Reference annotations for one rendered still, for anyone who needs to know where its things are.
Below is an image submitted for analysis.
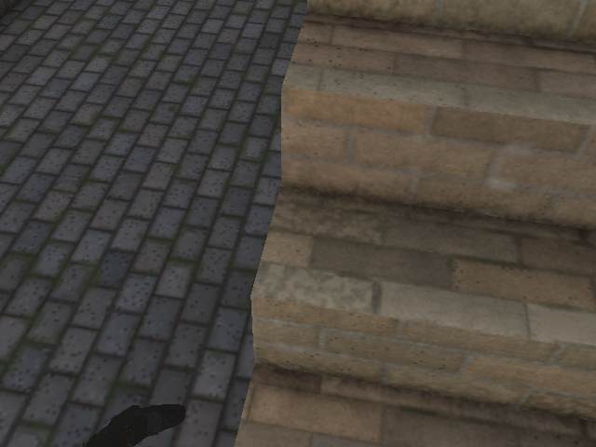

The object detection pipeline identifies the robot left hand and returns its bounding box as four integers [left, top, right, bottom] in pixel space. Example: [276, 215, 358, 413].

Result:
[83, 404, 186, 447]

